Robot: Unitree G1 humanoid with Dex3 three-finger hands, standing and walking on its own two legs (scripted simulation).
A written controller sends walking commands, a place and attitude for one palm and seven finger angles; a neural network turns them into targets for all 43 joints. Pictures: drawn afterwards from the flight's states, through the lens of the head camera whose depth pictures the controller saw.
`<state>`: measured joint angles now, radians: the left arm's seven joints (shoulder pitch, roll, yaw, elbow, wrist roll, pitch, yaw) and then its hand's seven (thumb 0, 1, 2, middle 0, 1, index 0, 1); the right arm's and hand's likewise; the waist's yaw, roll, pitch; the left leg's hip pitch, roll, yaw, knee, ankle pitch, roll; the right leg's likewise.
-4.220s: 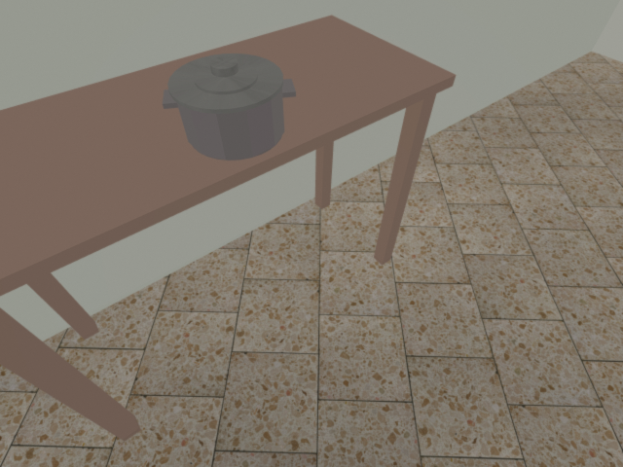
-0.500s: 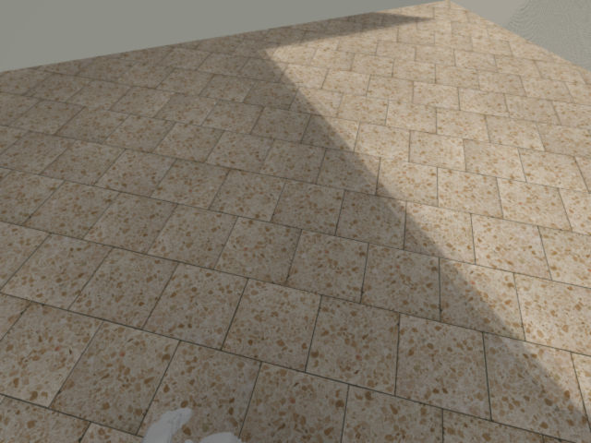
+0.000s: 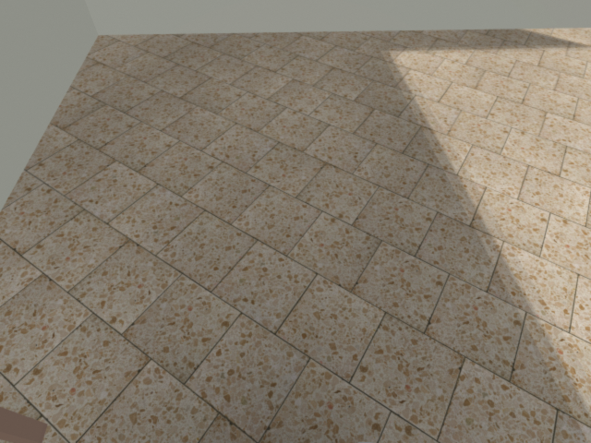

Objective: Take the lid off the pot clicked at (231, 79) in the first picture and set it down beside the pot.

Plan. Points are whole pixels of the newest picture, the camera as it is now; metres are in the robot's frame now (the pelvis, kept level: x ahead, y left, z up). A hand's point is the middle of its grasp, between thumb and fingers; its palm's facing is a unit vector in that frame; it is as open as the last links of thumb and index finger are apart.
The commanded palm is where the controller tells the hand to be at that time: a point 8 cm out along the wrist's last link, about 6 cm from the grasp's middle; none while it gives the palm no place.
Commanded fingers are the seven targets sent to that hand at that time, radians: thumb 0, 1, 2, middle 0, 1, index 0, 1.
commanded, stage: turn to face it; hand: left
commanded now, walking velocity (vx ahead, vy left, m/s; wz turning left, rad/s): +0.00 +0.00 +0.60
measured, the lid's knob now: out of the picture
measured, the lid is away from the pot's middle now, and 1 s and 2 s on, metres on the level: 0.00 0.00 0.00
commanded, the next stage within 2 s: none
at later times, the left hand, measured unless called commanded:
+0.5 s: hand out of the picture -0.06 +0.15 -0.17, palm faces +0.35 -0.90 -0.25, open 7.4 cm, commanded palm none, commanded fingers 0.00 0.90 0.90 -0.20 -0.30 -0.20 -0.30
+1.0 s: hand out of the picture -0.07 +0.23 -0.15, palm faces +0.57 -0.77 -0.27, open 7.4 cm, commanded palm none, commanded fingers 0.00 0.90 0.90 -0.20 -0.30 -0.20 -0.30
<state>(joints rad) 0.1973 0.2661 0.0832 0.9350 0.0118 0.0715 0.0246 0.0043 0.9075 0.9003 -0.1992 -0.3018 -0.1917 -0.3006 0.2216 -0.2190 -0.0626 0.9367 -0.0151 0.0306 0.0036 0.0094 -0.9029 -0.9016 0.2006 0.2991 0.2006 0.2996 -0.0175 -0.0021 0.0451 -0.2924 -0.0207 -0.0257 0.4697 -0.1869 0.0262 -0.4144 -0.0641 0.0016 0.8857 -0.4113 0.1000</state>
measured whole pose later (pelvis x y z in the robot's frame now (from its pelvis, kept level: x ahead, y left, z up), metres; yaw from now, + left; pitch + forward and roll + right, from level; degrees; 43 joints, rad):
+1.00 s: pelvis -0.05 -0.01 +0.00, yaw +36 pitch +1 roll -1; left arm 0.12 0.27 0.07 0.88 0.01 0.07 0.02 0.00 0.90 0.90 -0.20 -0.30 -0.19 -0.30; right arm 0.24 -0.21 -0.05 0.94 -0.01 0.04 0.01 0.01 -0.90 -0.90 0.20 0.30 0.20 0.30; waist -0.04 -0.02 0.06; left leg -0.25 -0.10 -0.10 0.44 -0.20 0.07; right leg -0.44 -0.06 0.03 0.93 -0.39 0.11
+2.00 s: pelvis -0.06 -0.03 +0.00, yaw +72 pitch +0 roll -1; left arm 0.16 0.28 0.06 0.88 0.02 0.07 0.02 0.00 0.90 0.90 -0.20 -0.30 -0.19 -0.30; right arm 0.19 -0.22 -0.04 0.91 -0.01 0.04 0.01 0.01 -0.90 -0.90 0.20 0.30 0.20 0.30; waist -0.01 -0.02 0.07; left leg -0.22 -0.08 -0.10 0.44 -0.22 0.06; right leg -0.47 -0.08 0.02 0.99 -0.38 0.12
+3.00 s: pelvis -0.06 -0.03 +0.00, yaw +94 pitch -1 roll +1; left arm 0.27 0.22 0.03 1.00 0.03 0.04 -0.01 0.00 0.91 0.90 -0.20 -0.30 -0.19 -0.30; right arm 0.31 -0.18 -0.03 1.01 -0.02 -0.02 -0.01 0.00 -0.92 -0.90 0.20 0.30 0.20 0.30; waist -0.01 -0.01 0.00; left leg -0.10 -0.06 0.01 0.34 -0.23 0.06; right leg -0.40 -0.09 -0.05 0.83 -0.36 0.05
